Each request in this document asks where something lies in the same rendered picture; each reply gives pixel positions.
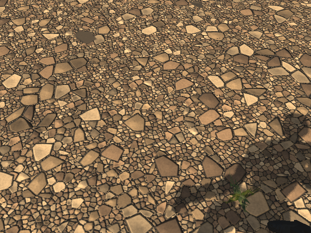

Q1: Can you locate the right robot hand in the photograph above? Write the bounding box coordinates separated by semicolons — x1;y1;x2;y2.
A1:
267;219;311;233

